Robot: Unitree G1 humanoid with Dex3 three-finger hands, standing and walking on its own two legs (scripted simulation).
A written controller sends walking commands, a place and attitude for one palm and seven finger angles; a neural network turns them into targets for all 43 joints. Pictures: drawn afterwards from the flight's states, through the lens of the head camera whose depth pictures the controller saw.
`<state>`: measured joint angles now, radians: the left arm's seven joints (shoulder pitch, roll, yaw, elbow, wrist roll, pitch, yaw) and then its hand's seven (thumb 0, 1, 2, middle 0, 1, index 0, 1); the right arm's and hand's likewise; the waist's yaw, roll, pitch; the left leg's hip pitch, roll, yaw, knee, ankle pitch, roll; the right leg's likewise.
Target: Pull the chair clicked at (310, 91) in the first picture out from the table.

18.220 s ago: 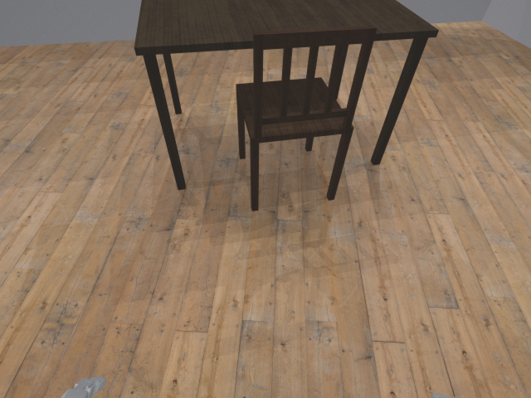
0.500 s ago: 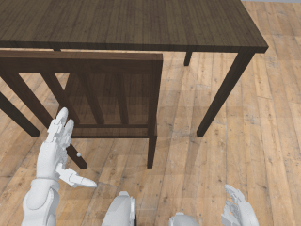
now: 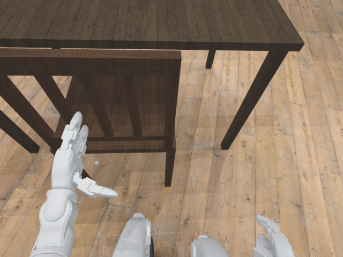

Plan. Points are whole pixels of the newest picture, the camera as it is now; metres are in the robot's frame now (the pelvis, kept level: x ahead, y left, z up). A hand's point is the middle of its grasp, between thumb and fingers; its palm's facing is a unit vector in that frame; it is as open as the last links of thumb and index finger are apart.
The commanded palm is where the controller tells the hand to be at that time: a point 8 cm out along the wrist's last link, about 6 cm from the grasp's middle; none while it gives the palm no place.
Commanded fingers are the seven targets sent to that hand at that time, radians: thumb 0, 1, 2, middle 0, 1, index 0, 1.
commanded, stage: aim the fingers beside a spindle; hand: left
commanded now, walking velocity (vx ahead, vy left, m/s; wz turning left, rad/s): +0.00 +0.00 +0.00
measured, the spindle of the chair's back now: (99, 109) +0.47 +0.21 +0.01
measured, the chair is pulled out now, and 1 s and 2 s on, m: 0.00 0.00 0.00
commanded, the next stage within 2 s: none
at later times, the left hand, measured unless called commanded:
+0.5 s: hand (88, 163) +0.31 +0.20 +0.02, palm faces +0.11 -0.99 -0.04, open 16.9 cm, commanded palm +0.30 +0.24 +0.02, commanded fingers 0.00 -0.50 0.30 -0.06 -0.08 -0.06 -0.08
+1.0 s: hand (95, 166) +0.31 +0.19 +0.01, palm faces +0.06 -1.00 -0.01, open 16.9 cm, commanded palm +0.30 +0.24 +0.02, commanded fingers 0.00 -0.50 0.30 -0.06 -0.08 -0.06 -0.08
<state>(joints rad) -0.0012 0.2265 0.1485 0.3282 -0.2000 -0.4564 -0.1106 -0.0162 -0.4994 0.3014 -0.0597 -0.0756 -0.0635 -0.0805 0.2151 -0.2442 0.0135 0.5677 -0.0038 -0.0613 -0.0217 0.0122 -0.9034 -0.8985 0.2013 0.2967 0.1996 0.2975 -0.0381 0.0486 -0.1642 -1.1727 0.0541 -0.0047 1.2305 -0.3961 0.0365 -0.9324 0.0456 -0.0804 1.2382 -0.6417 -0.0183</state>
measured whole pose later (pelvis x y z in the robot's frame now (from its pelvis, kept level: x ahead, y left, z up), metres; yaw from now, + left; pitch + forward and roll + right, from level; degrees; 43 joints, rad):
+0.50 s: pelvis +0.00 -0.01 -0.01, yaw +0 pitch +20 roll -4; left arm -0.02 0.27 0.22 0.39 -0.25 -0.49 -0.17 -0.02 -0.50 0.30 -0.06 -0.08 -0.06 -0.08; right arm 0.20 -0.25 0.01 0.58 0.01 -0.04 -0.03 0.01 -0.90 -0.90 0.20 0.30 0.20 0.30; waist -0.03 0.05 -0.17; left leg -1.20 0.06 -0.02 1.26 -0.41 0.02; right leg -0.96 0.06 -0.09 1.27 -0.66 -0.03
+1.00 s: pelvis +0.01 +0.00 -0.01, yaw +0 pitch +21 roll -5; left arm 0.00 0.23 0.16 0.37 -0.23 -0.48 -0.16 -0.02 -0.50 0.30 -0.06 -0.08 -0.06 -0.08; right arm 0.21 -0.25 0.01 0.58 0.00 -0.04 -0.03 0.01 -0.90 -0.90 0.20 0.30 0.20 0.30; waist -0.03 0.05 -0.17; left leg -1.21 0.05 -0.01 1.26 -0.42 0.04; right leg -0.96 0.05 -0.08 1.26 -0.66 -0.02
